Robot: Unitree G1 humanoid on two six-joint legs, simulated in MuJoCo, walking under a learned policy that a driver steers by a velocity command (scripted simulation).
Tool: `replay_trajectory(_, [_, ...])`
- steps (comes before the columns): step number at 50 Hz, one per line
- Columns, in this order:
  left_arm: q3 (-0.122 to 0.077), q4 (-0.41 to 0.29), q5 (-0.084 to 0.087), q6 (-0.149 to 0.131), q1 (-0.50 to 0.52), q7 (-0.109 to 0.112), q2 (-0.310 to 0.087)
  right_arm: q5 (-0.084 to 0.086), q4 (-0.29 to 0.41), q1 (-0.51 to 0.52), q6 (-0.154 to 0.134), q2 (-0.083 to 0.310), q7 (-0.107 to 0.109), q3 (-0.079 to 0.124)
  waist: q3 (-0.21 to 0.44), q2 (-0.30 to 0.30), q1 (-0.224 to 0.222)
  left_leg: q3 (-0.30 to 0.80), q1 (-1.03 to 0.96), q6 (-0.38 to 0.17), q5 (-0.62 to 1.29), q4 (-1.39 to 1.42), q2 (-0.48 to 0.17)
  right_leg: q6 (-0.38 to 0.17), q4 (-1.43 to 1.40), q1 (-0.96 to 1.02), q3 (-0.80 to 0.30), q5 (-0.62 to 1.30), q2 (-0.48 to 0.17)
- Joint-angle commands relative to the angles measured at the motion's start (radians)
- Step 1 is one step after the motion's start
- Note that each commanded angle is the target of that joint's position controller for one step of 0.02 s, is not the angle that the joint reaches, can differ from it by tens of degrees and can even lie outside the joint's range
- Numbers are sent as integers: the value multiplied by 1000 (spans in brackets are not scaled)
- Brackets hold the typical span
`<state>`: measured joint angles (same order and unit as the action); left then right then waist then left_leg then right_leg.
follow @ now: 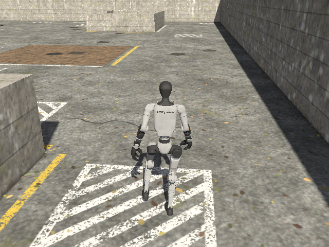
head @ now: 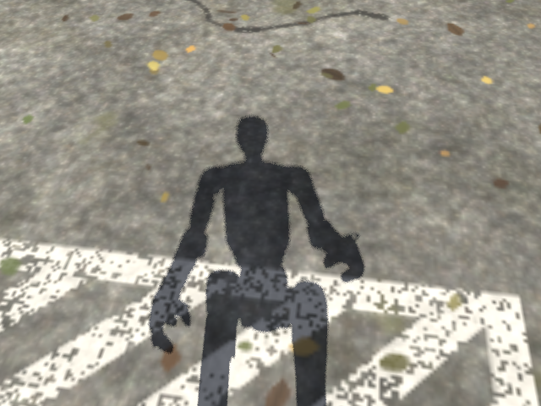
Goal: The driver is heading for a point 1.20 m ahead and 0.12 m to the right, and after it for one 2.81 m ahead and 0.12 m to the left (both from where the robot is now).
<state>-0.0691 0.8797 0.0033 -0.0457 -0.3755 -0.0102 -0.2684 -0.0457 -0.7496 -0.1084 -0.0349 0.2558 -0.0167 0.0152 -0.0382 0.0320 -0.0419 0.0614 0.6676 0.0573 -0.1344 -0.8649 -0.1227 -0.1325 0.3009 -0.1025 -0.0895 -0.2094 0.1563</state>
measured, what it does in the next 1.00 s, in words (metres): walks ahead, turning right: left foot, then right foot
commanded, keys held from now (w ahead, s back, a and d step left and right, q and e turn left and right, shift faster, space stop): w+e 0.32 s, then w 0.68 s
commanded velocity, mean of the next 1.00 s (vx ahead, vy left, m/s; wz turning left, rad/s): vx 0.50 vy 0.00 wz -0.31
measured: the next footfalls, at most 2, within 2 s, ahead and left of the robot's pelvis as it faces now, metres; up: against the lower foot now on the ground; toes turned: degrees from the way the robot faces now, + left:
left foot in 0.20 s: +0.30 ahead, +0.13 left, +0.00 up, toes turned -9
right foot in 0.70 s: +0.47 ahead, -0.15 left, +0.00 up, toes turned -21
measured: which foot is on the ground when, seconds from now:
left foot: up 0.00-0.18, down 0.20-0.70, up 0.72-1.00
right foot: down 0.00-0.20, up 0.22-0.68, down 0.70-1.00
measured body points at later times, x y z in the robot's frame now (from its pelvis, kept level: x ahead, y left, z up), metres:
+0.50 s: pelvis +0.27 +0.04 +0.00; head +0.29 +0.04 +0.45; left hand +0.49 +0.24 -0.11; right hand +0.22 -0.24 -0.11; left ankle +0.26 +0.14 -0.74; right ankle +0.31 -0.12 -0.68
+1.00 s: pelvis +0.50 -0.08 +0.00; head +0.51 -0.10 +0.45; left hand +0.58 +0.17 -0.13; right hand +0.54 -0.36 -0.12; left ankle +0.64 +0.03 -0.68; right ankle +0.43 -0.13 -0.74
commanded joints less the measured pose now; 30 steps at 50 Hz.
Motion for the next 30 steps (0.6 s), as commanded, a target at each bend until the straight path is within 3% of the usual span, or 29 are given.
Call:
replay_trajectory(1, [-39,-47,-1,-6,-76,8,-159,7,92,105,-9,69,-4,9,14,-94,-34,-62,-7,9,98,114,58,-92,-53,17,-198,404,-229])
replay_trajectory(5, [-43,-61,-17,-2,-99,18,-175,15,134,183,-25,85,-5,3,16,-106,-56,-48,-32,-16,76,240,97,-85,21,105,-260,476,-262])
replay_trajectory(7, [-47,-83,-21,-4,-44,24,-192,18,124,112,-34,113,-1,11,28,-119,-6,-32,-173,-42,23,322,117,-51,69,76,-289,500,-273])
replay_trajectory(8, [-49,-95,-23,-7,-8,22,-202,20,99,28,-39,136,6,20,57,-123,35,-39,-305,-60,-20,349,142,-30,133,40,-291,571,-261])
replay_trajectory(9, [-47,-99,-16,-14,14,14,-203,17,64,-99,-50,161,16,32,118,-84,102,-42,-482,-83,-1,413,144,-6,281,-1,-261,597,-213])
replay_trajectory(10, [-31,-118,-2,-23,11,2,-152,-2,50,-242,-61,222,33,49,241,5,160,108,-712,-130,-127,448,-15,21,521,-108,-199,431,-149])
replay_trajectory(11, [-8,-152,27,-25,-83,4,-47,-24,59,-302,-51,315,43,73,366,217,125,524,-979,-231,-217,509,-304,58,817,-405,-62,-211,0])
replay_trajectory(12, [-12,-147,-8,-14,-102,9,-121,-3,56,-257,-33,283,38,76,353,208,86,735,-920,-278,-336,574,-336,50,939,-534,-31,-335,-49])
replay_trajectory(13, [-19,-129,-24,-1,-46,8,-147,4,73,-186,-28,185,35,55,194,60,75,583,-775,-259,-394,589,-290,51,969,-557,-31,-243,-113])
replay_trajectory(14, [-16,-135,-28,3,9,-4,-136,8,71,-141,-29,126,30,40,99,-1,69,424,-657,-235,-303,612,-229,60,927,-540,-15,-171,-145])
replay_trajectory(15, [-14,-139,-30,10,25,-14,-119,8,64,-131,-32,108,30,34,58,36,55,304,-590,-209,-191,636,-182,68,888,-516,-5,-144,-171])
replay_trajectory(17, [-10,-140,-44,32,22,-31,-100,16,35,-158,-48,105,26,33,34,87,39,168,-520,-197,-27,664,-130,83,862,-475,11,-116,-188])
replay_trajectory(21, [3,-173,-44,37,96,-44,-73,25,-5,-209,-78,119,8,42,30,71,34,64,-537,-236,125,709,-133,98,785,-538,-6,-30,-184])
replay_trajectory(26, [31,-225,-43,25,274,-55,-39,31,-46,-244,-72,128,0,46,-8,65,64,-77,-532,-220,177,731,-87,114,477,-498,70,125,-192])
replay_trajectory(30, [41,-253,-42,15,359,-53,-46,32,-93,-318,-59,159,2,55,-18,74,87,-82,-591,-207,246,695,-119,82,320,-410,143,88,-189])
Keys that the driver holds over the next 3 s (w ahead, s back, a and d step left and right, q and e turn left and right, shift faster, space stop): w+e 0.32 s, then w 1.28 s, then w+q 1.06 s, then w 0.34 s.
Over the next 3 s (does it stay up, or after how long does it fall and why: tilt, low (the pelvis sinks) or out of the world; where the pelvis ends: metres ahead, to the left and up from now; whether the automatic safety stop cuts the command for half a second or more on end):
stays up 1.57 -0.20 -0.01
